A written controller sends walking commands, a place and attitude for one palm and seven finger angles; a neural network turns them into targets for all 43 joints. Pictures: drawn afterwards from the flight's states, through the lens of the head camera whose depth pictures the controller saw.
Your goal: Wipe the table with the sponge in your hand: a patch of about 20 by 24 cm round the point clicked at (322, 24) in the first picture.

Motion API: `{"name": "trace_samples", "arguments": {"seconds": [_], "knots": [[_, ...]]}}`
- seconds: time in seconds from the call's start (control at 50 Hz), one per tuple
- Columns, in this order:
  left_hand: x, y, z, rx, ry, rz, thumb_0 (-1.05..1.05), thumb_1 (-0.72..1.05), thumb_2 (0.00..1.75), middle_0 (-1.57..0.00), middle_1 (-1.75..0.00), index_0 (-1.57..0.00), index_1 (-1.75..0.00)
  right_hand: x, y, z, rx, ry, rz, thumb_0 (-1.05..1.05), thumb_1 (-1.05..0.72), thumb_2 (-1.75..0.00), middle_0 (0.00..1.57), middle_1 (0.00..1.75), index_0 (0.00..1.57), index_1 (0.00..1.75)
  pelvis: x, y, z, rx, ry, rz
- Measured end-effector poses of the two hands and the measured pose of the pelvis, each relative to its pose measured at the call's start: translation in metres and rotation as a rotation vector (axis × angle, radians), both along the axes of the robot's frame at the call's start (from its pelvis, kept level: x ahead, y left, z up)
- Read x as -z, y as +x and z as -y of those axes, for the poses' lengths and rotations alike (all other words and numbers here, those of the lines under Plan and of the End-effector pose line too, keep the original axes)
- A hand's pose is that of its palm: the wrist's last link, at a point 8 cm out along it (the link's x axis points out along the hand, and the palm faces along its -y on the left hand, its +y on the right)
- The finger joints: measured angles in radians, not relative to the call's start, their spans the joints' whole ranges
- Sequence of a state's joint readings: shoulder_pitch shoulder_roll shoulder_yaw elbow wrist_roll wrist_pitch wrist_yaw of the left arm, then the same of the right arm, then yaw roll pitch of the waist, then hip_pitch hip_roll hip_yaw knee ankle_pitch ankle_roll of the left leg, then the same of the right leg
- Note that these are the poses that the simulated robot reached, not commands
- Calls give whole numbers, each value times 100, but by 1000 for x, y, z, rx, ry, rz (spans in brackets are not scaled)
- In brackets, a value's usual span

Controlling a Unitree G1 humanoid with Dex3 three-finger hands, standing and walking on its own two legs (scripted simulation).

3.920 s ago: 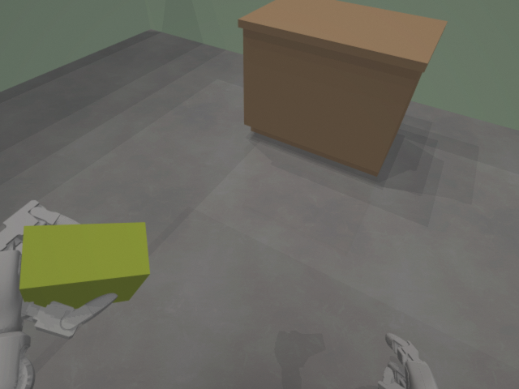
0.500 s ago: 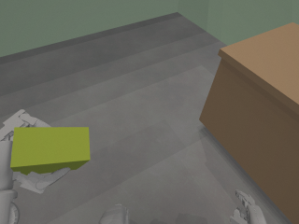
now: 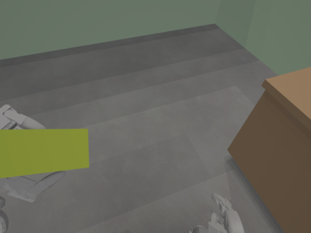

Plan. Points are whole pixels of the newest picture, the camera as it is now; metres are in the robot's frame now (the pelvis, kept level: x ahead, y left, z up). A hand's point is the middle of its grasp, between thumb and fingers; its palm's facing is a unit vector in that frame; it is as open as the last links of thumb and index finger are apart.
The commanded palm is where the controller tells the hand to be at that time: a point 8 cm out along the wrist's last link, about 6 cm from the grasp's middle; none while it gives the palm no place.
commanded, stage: walk to a spot facing it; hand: left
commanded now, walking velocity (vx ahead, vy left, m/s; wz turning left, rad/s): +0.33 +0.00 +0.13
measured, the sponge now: (56, 153) +0.21 +0.20 +0.18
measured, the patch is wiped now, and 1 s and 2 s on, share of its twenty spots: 0.00 0.00 0.00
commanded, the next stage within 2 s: turn to face it in 0.42 s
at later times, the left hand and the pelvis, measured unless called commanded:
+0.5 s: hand (61, 113) +0.30 +0.23 +0.18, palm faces +0.46 -0.71 -0.53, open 10.4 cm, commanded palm +0.23 +0.27 +0.17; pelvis +0.12 -0.03 -0.01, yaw +9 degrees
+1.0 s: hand (79, 94) +0.37 +0.22 +0.17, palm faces +0.51 -0.74 -0.44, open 10.4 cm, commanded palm +0.31 +0.23 +0.17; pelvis +0.17 -0.05 -0.01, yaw +3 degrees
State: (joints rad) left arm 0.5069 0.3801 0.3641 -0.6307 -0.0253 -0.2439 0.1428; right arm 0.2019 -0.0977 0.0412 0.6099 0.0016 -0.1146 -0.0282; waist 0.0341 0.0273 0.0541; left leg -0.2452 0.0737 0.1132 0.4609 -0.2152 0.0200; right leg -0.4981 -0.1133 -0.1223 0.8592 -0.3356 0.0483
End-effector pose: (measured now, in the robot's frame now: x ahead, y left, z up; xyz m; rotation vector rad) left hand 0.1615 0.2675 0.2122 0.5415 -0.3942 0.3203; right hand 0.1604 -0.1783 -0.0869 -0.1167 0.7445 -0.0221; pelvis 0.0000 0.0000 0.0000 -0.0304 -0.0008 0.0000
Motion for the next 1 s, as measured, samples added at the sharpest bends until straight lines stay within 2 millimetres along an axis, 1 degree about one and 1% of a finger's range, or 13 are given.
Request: {"name": "trace_samples", "arguments": {"seconds": [0.06,0.12,0.18,0.24,0.32,0.38,0.5,0.58,0.64,0.7,0.78,0.88,1.0], "knots": [[1,11,0,-75,19,-26,-1,-51,101,-71,-136,-71,-136,6,18,14,0,5,-5,1,-90,-90,21,30,21,30,1,17,12,-3,6,-4],[19,28,4,-153,5,-66,-1,-51,101,-71,-136,-71,-136,19,37,39,8,0,2,1,-90,-90,21,30,21,30,12,34,29,-13,28,1],[43,48,17,-175,-76,-108,-1,-51,101,-71,-136,-71,-136,30,54,67,7,-46,-22,1,-90,-90,21,30,21,30,19,45,39,-47,24,20],[53,65,34,-138,-141,-140,-1,-51,101,-70,-136,-71,-136,24,66,93,13,-103,-54,1,-90,-90,20,30,20,30,14,57,44,-70,38,26],[44,80,47,-69,-88,-163,-1,-51,101,-70,-136,-71,-136,8,80,119,46,-169,-74,1,-90,-90,20,30,20,30,6,73,50,-91,52,13],[27,88,42,-59,-6,-150,-1,-51,101,-70,-136,-71,-136,0,92,126,46,-208,-93,1,-90,-90,20,30,20,30,3,86,50,-115,58,-3],[13,95,7,-151,68,-101,-1,-52,102,-70,-137,-71,-136,3,125,105,-1,-233,-126,1,-91,-90,20,30,20,30,8,117,34,-159,58,-26],[33,101,-22,-210,25,-69,-1,-52,102,-70,-137,-71,-136,17,157,71,-18,-211,-84,1,-90,-90,20,30,20,30,26,136,14,-174,55,-8],[47,110,-35,-232,-21,-70,-1,-52,102,-70,-137,-71,-136,19,176,34,-73,-145,-63,1,-91,-90,20,30,20,30,25,141,12,-195,42,19],[45,114,-35,-232,-53,-59,-1,-52,102,-70,-137,-71,-136,10,191,1,-149,-83,-32,1,-90,-90,20,30,20,30,19,146,14,-194,31,21],[20,114,-18,-184,-50,14,-1,-52,102,-70,-137,-71,-136,-7,209,-24,-222,-26,44,1,-90,-90,20,30,20,30,10,153,17,-166,14,20],[-1,124,-3,-175,-16,46,-1,-52,102,-70,-137,-71,-136,-16,223,-20,-227,23,110,1,-90,-90,21,30,21,30,3,160,24,-120,-4,14],[29,161,18,-205,-50,-100,-1,-52,102,-70,-137,-71,-136,-4,221,36,-133,37,123,1,-90,-90,21,30,21,30,10,165,53,-48,24,8]]}}
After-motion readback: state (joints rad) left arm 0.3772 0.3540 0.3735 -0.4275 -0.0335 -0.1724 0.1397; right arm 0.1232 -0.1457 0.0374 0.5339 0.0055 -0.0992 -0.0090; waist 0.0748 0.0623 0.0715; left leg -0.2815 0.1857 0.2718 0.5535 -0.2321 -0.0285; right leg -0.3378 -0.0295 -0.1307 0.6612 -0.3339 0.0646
